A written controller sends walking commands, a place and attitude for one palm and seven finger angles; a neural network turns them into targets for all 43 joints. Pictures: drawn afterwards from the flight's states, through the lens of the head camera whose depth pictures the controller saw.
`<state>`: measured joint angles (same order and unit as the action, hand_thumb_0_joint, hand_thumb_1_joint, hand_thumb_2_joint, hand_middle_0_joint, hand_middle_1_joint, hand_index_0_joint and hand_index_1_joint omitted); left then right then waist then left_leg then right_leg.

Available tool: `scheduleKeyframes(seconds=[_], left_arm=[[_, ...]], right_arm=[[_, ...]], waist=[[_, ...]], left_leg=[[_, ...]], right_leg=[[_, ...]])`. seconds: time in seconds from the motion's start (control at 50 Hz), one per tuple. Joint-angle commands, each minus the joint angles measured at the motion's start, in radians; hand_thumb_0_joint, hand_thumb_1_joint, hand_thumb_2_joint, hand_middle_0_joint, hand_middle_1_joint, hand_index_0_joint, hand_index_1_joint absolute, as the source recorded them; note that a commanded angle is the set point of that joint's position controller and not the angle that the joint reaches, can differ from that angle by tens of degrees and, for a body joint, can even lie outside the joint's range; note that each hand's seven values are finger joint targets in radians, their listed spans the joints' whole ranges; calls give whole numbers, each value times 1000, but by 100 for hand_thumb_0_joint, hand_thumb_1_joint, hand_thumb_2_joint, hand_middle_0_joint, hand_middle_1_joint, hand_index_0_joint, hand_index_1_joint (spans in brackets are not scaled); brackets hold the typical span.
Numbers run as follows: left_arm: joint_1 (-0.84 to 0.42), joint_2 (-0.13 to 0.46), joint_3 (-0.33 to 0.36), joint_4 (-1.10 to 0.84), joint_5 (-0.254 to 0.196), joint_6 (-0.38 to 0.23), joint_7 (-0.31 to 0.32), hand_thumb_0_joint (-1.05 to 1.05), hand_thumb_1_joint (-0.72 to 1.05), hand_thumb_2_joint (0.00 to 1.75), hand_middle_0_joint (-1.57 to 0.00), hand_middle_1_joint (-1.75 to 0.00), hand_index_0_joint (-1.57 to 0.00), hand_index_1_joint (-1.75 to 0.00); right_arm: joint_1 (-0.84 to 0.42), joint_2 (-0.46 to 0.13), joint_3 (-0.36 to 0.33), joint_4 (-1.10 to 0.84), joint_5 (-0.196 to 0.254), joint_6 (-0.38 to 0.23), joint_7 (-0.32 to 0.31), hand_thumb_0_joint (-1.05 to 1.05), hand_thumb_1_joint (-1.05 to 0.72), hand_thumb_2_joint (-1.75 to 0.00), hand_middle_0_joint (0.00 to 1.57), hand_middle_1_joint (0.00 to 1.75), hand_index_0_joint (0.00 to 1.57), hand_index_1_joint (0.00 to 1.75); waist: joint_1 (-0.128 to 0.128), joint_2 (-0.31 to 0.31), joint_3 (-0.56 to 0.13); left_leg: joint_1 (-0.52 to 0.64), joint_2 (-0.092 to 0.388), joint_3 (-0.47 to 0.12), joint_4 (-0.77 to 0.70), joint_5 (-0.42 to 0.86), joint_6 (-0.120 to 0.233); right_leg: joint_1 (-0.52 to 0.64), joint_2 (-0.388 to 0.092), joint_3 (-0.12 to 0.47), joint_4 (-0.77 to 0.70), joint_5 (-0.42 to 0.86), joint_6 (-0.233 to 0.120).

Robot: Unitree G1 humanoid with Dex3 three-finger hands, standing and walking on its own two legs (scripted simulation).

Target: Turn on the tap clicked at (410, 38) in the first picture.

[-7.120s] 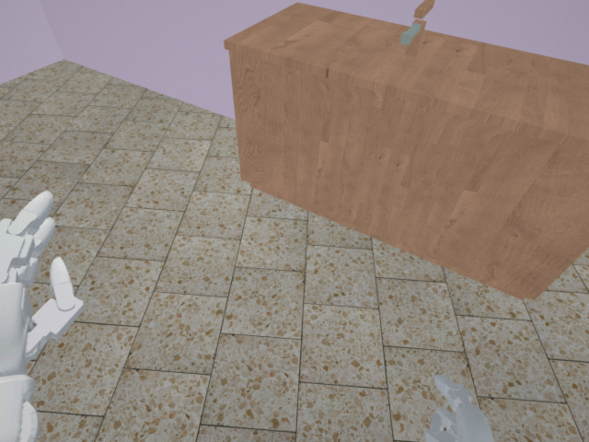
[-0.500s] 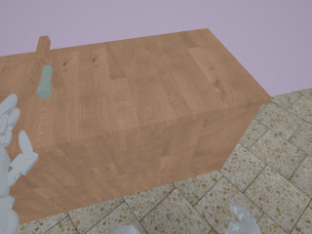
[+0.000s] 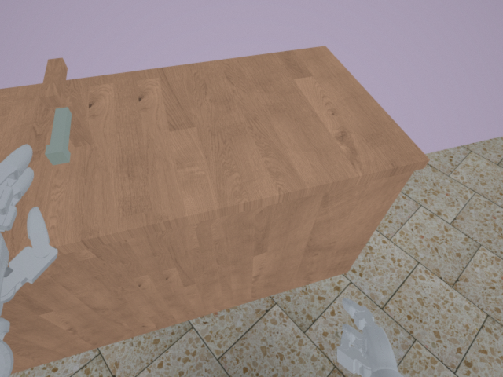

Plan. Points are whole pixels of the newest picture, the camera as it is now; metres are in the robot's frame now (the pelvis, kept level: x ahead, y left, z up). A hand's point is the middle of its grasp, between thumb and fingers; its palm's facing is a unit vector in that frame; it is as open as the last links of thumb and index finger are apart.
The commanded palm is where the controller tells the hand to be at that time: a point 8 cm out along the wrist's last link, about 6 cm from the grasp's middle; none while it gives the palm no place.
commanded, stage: come to a stop and stand still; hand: left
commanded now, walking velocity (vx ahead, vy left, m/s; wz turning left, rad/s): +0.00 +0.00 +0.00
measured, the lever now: (58, 153) +0.44 +0.39 +0.08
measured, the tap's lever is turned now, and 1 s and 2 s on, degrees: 0 0 0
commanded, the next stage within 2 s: look again from close up in 0.68 s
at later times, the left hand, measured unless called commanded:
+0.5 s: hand (51, 308) +0.16 +0.22 +0.16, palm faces +0.43 -0.81 -0.39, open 7.4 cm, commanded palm +0.11 +0.25 +0.18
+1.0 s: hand (9, 275) +0.18 +0.25 +0.19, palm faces +0.43 -0.83 -0.34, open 7.4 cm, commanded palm +0.11 +0.28 +0.18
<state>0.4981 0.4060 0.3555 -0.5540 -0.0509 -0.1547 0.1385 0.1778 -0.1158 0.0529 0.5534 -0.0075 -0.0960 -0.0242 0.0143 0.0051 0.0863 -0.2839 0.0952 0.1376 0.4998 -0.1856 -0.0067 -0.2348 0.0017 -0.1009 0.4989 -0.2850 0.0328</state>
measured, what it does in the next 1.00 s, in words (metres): steps on the spot: left foot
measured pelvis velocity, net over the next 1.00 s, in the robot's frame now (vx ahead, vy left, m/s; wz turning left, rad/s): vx -0.06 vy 0.00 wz -0.03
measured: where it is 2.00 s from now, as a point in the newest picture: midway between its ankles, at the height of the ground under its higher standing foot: outside the picture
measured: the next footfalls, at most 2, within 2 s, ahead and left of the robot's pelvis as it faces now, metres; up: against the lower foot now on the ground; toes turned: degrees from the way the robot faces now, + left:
left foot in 0.32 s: +0.00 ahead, +0.10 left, +0.00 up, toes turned +3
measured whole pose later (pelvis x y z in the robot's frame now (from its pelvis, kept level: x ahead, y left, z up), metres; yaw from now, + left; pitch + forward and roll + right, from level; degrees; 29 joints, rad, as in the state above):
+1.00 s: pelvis -0.06 +0.00 +0.00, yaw -1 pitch -2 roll +0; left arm 0.32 0.38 0.40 -0.38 -0.06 -0.24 0.13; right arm 0.28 -0.22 0.04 0.58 0.00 -0.14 0.00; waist 0.00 0.00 0.01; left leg -0.25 0.01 0.08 0.53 -0.26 0.03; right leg -0.31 0.04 -0.04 0.44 -0.12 -0.04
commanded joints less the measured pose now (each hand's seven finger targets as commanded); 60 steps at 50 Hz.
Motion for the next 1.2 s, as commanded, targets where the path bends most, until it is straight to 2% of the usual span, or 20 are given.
scheduleKeyframes(seconds=[0.0,0.02,0.04,0.08,0.14,0.24,0.3,0.36,0.44,0.54,0.58,0.74,0.76,0.78,0.82,0.86,0.94,1.06,1.08,1.18], left_arm=[[-101,141,122,-164,3,-63,23,0,90,90,-20,-30,-20,-30],[-80,130,111,-136,-7,-50,21,0,90,90,-20,-30,-20,-30],[-72,125,101,-141,-11,-40,20,0,90,90,-20,-30,-20,-30],[-83,125,99,-171,-5,-43,35,0,90,90,-20,-30,-20,-30],[-66,131,115,-136,5,-58,43,0,90,90,-20,-30,-20,-30],[-37,125,115,-150,8,-73,46,0,90,90,-20,-30,-20,-30],[-57,129,96,-181,13,-85,45,0,90,90,-20,-30,-20,-30],[-127,119,80,-181,27,-96,40,0,90,90,-20,-30,-20,-30],[-124,96,60,-99,34,-90,35,0,90,90,-20,-30,-20,-30],[-140,115,62,-85,28,-71,40,0,90,90,-20,-30,-20,-30],[-139,111,57,-90,24,-62,43,0,90,90,-20,-30,-20,-30],[-129,116,63,-119,31,-68,43,0,90,90,-20,-30,-20,-30],[-1127,927,351,-439,38,-222,59,0,90,90,-20,-30,-20,-30],[-740,346,276,87,42,-135,37,0,90,90,-20,-30,-20,-30],[-490,284,200,184,16,-145,-7,0,90,90,-20,-30,-20,-30],[-233,77,40,180,-13,-152,-39,0,90,90,-20,-30,-20,-30],[-130,88,49,-33,2,-124,-23,0,90,90,-20,-30,-20,-30],[-265,202,187,-134,26,-132,7,0,90,90,-20,-30,-20,-30],[-255,164,163,-119,26,-133,7,0,90,90,-20,-30,-20,-30],[-222,110,114,-126,20,-132,2,0,90,90,-20,-30,-20,-30]], right_arm=[[-56,-165,-65,-121,13,-32,-28,0,-90,-90,20,30,20,30],[-39,-156,-71,-117,17,-30,-29,0,-90,-90,20,30,20,30],[-45,-166,-78,-113,16,-26,-29,0,-90,-90,20,30,20,30],[-66,-149,-57,-95,14,-16,-31,0,-90,-90,20,30,20,30],[-83,-155,-55,-82,13,-10,-49,0,-90,-90,20,30,20,30],[-49,-180,-72,-89,8,0,-57,0,-90,-90,20,30,20,30],[-57,-217,-86,-107,13,1,-61,0,-90,-90,20,30,20,30],[-84,-202,-64,-103,6,-6,-67,0,-90,-90,20,30,20,30],[-44,-207,-74,-93,10,-24,-58,0,-90,-90,20,30,20,30],[-29,-185,-70,-79,3,-20,-47,0,-90,-90,20,30,20,30],[-37,-179,-63,-79,2,-14,-44,0,-90,-90,20,30,20,30],[-48,-193,-58,-97,1,-1,-53,0,-90,-90,20,30,20,30],[138,-243,116,-254,80,-10,-113,0,-90,-90,20,30,20,30],[18,-100,-6,-128,61,-73,-77,0,-90,-90,20,30,20,30],[58,-207,-57,-111,1,-83,-35,0,-90,-90,20,30,20,30],[41,-208,-58,-137,8,-103,8,0,-90,-90,20,30,20,30],[-5,-229,-68,-135,15,-102,12,0,-90,-90,20,30,20,30],[-47,-224,-59,-147,-3,-87,-26,0,-90,-90,20,30,20,30],[-45,-217,-57,-150,-4,-88,-29,0,-90,-90,20,30,20,30],[-41,-221,-64,-147,-4,-101,-22,0,-90,-90,20,30,20,30]], waist=[[-22,-9,-174],[-13,-155,-184],[-4,-193,-160],[-8,-137,-172],[-3,-125,-175],[-4,-78,-199],[4,70,-180],[1,204,-90],[-1,65,-116],[-14,-79,-133],[-17,-96,-143],[-9,75,-94],[-80,230,-43],[-17,38,-210],[10,18,-199],[24,24,-199],[8,-75,-105],[0,134,-132],[-1,159,-135],[0,72,-183]], left_leg=[[-54,47,-51,11,-138,-9],[-27,-29,-41,122,-203,-27],[-37,-58,-78,233,-241,-23],[-106,-56,-139,333,-252,-17],[-116,-62,-126,328,-233,-16],[15,-71,-102,-2,-125,0],[79,60,-208,-136,72,37],[-171,113,-265,-239,-131,61],[-167,34,-185,-159,-261,37],[-24,-59,-132,60,-202,18],[0,-62,-148,63,-170,18],[-122,10,-225,-202,-270,43],[-248,-41,-191,-140,-289,45],[-115,32,-179,-67,-188,53],[-34,-61,-142,11,-179,20],[-9,-81,-137,1,-187,24],[-3,-40,-145,-106,-238,32],[-71,8,-204,-252,-243,36],[-89,16,-207,-257,-247,38],[-20,-15,-177,-180,-64,24]], right_leg=[[111,-136,166,-146,226,-45],[20,-209,282,-207,126,-84],[-34,-265,359,-260,58,-128],[28,-302,350,-234,121,-175],[69,-267,246,-204,212,-162],[107,-223,227,-182,168,-120],[69,-114,177,-124,51,-43],[145,-65,113,-24,23,-26],[137,-85,165,-113,-27,-30],[-28,-214,333,-328,-288,-80],[-29,-225,307,-324,-271,-95],[89,-77,173,-202,-153,-38],[80,-17,149,-112,-86,9],[1,-83,106,-60,-196,-16],[10,-104,260,-191,-53,-54],[10,-144,288,-219,-106,-86],[-51,-71,228,-238,-193,-52],[82,-14,134,-88,35,-43],[107,-20,118,-71,60,-43],[139,-34,114,-75,177,-54]])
